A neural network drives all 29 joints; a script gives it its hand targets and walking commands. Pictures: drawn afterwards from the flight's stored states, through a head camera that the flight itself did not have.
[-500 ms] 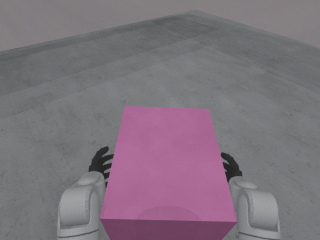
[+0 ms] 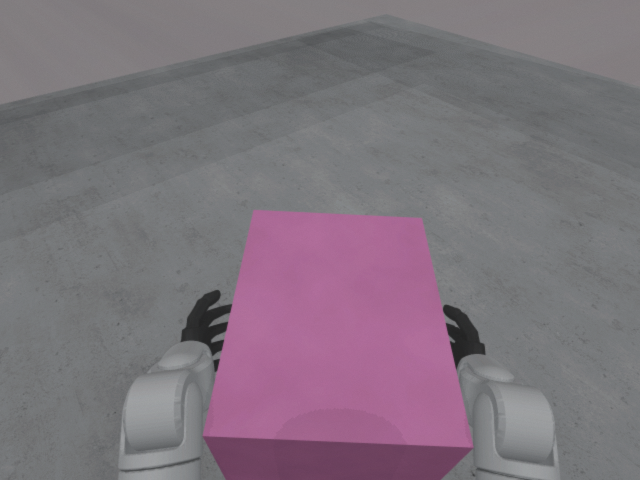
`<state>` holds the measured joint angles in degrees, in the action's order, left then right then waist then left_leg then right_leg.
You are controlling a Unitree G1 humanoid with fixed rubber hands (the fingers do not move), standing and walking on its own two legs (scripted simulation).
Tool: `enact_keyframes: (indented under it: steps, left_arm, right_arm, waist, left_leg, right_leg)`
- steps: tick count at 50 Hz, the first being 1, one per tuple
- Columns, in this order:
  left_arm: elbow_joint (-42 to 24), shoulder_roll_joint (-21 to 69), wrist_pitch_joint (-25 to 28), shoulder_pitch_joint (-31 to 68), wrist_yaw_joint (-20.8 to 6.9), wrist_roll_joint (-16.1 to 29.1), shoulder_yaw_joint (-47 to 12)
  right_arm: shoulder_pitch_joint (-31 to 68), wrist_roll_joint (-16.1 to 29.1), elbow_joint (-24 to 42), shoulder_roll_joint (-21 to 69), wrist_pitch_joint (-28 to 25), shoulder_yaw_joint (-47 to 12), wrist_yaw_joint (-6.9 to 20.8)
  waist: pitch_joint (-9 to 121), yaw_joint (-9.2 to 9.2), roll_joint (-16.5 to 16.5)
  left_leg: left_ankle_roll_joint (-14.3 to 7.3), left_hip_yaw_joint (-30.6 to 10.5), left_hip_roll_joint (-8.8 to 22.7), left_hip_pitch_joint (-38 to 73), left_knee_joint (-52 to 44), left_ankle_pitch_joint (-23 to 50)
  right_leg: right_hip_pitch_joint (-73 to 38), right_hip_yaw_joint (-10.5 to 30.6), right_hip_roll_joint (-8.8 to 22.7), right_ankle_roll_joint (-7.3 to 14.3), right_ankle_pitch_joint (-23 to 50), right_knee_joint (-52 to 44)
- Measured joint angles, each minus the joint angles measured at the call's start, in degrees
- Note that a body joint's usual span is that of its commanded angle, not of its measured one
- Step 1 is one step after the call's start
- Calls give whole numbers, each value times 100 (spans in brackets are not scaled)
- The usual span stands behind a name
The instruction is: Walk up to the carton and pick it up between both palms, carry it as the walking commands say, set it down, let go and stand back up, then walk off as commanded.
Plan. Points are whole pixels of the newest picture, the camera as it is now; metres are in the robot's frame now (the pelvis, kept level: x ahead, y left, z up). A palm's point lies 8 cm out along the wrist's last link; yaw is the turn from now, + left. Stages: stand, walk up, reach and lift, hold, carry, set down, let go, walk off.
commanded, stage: carry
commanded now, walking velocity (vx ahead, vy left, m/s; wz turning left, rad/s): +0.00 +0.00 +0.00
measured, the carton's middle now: (330, 361) +0.29 +0.00 +0.02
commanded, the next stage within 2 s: hold in 1.64 s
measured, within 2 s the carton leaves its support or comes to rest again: neither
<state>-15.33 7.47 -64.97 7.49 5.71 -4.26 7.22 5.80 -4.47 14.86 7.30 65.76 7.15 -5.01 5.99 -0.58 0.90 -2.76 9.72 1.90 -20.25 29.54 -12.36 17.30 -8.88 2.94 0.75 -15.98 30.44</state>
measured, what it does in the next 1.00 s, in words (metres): stands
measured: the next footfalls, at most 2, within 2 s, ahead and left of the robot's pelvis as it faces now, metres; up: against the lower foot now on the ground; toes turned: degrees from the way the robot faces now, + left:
none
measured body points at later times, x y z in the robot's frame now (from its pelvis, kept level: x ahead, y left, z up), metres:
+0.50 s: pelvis +0.00 -0.01 +0.00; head -0.02 -0.02 +0.45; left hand +0.27 +0.14 +0.06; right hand +0.27 -0.17 +0.05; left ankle +0.03 +0.09 -0.73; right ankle +0.00 -0.11 -0.73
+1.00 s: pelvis +0.00 -0.03 +0.00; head -0.02 -0.04 +0.45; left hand +0.28 +0.12 +0.06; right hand +0.27 -0.18 +0.04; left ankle +0.03 +0.09 -0.73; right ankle +0.00 -0.11 -0.73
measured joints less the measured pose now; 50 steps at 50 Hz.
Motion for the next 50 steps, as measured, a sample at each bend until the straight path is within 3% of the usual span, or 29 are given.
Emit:
enact_keyframes:
  steps: [50]
  left_arm:
    - [529,-3,585,-28,-103,-41,68]
  right_arm:
    - [24,-68,-516,1,-524,32,52]
  waist:
    - [-21,31,27]
  left_leg:
    - [225,-53,180,24,-11,59]
  right_leg:
    - [10,-26,-167,222,-29,41]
